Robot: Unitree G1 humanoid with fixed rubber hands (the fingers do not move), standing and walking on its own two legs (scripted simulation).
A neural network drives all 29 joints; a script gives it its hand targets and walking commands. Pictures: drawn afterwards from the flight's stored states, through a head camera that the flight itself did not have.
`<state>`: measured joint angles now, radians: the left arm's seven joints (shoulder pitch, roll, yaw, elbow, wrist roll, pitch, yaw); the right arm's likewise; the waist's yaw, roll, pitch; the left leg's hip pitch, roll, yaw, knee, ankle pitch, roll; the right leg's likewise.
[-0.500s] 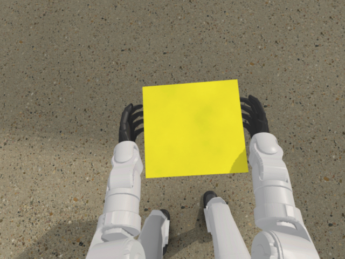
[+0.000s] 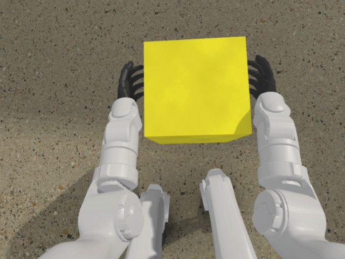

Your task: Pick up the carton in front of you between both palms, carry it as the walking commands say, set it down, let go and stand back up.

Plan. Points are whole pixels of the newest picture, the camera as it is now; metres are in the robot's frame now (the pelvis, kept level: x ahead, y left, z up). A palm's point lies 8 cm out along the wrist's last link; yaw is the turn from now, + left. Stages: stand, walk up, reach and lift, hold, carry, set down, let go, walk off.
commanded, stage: set down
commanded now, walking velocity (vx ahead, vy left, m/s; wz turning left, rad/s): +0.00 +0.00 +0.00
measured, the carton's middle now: (193, 101) +0.47 -0.08 -0.17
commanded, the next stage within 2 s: none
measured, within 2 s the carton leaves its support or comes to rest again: rests again in 1.48 s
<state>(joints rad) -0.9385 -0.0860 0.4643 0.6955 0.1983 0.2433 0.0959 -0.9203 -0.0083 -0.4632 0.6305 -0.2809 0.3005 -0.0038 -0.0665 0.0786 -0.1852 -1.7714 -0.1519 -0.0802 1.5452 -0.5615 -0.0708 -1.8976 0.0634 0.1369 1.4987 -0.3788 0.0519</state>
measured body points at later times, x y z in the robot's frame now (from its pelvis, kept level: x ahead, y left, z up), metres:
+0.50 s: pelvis -0.02 +0.01 -0.11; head +0.31 -0.05 +0.19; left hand +0.52 +0.03 -0.25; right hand +0.47 -0.26 -0.25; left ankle +0.06 +0.14 -0.52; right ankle +0.11 -0.13 -0.52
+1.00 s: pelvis -0.02 +0.01 -0.16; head +0.34 -0.03 +0.11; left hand +0.53 +0.04 -0.33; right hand +0.47 -0.26 -0.32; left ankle +0.06 +0.13 -0.52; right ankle +0.11 -0.13 -0.52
